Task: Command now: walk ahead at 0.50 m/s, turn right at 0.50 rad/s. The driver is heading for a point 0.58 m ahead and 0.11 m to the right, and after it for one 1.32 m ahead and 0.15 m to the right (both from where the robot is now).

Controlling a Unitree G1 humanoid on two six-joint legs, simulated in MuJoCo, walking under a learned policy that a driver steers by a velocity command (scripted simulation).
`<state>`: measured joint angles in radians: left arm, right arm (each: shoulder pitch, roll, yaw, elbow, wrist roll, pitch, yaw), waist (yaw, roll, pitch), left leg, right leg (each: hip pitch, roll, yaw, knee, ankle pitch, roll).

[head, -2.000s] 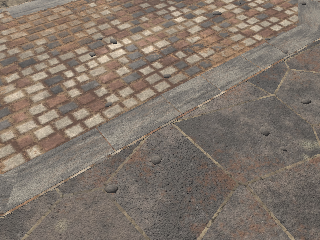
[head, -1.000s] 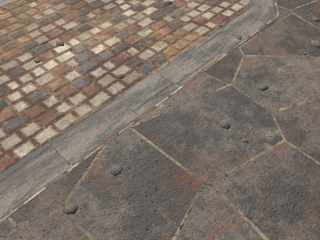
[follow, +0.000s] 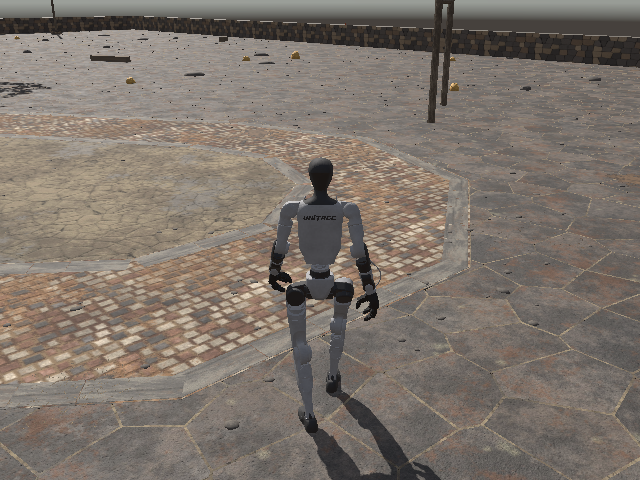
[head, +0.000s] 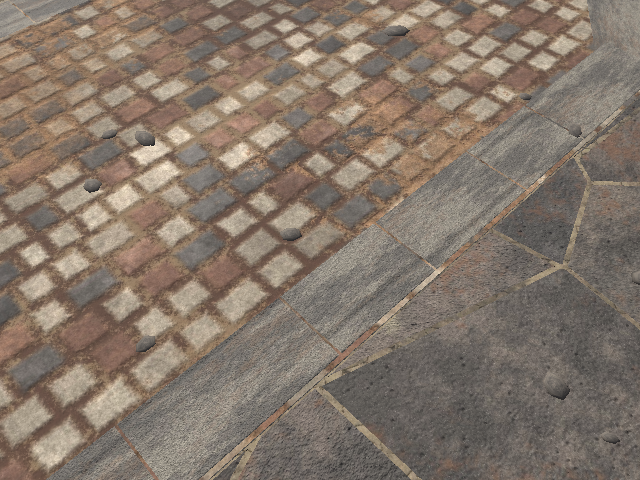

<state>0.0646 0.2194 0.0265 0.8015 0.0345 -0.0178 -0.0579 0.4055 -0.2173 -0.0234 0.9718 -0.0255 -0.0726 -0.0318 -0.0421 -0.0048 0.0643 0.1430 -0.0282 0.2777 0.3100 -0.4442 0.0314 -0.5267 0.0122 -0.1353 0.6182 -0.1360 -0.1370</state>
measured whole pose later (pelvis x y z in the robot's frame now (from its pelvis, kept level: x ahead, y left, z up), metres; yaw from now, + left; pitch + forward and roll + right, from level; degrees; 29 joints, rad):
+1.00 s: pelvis +0.48 -0.06 +0.01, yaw -18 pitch +0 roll +1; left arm 0.11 0.22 0.00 0.78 0.03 -0.03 0.02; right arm 0.36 -0.25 -0.04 0.88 0.00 -0.02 0.00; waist -0.07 0.00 0.05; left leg -0.25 -0.06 -0.04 0.65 -0.43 0.03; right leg -0.36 0.02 0.00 0.53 -0.19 -0.04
